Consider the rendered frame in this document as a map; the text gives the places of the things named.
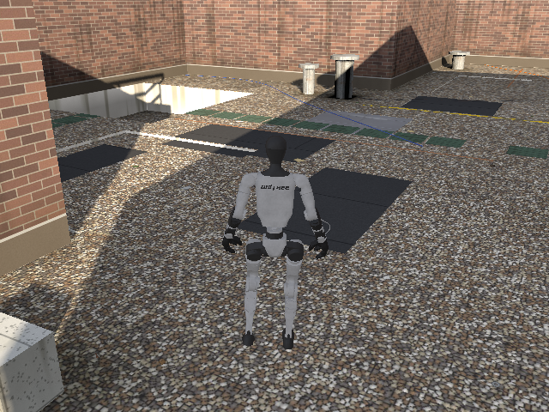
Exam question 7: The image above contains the robot left forearm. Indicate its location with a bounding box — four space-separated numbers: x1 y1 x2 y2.
224 206 241 239

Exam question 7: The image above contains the left robot foot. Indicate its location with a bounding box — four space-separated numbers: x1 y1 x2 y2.
242 331 255 346

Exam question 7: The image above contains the robot right shin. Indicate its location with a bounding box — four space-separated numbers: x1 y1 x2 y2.
285 283 298 338

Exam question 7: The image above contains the robot left upper arm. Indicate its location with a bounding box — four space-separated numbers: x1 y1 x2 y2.
232 173 258 220

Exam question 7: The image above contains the robot right forearm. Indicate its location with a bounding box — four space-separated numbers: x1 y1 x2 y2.
309 208 327 243

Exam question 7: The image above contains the robot right hand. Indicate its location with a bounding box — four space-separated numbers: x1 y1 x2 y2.
309 239 329 259

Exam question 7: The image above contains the robot left hand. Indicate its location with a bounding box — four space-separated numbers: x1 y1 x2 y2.
222 236 242 253

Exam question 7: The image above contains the robot right upper arm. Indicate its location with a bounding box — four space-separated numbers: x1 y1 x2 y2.
293 173 318 221

